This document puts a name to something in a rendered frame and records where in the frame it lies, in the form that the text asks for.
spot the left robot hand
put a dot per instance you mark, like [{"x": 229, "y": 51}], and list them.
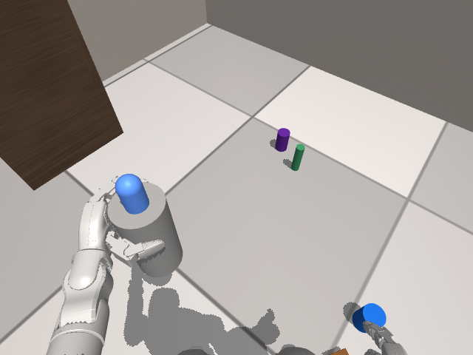
[{"x": 96, "y": 230}]

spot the left robot arm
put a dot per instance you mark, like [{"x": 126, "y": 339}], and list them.
[{"x": 82, "y": 323}]

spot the right robot hand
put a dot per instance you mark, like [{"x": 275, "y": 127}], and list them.
[{"x": 383, "y": 339}]

